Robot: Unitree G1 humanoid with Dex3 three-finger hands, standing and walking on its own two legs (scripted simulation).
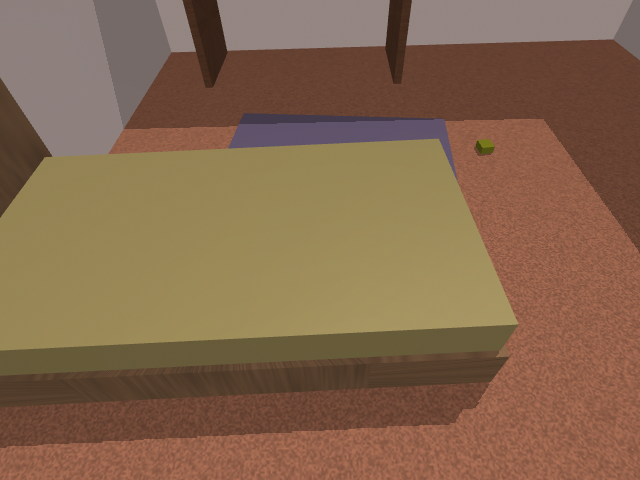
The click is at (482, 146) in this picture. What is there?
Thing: small box
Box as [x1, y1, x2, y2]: [476, 139, 494, 153]
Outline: 477,140 476,147 480,153 492,152 494,146 489,139
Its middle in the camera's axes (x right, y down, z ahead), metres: +0.88 -0.49 +2.07
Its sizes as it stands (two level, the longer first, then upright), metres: 0.073 0.067 0.039
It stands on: the floor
